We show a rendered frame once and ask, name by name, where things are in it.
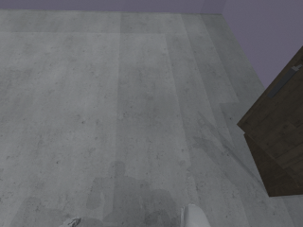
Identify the handle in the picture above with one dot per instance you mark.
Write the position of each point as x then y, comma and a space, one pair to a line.
284, 80

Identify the robot right thigh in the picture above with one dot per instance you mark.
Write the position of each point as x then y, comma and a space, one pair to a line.
193, 216

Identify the robot left hand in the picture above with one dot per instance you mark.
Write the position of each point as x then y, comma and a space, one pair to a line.
71, 222

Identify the cupboard door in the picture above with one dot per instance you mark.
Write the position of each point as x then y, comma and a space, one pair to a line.
276, 124

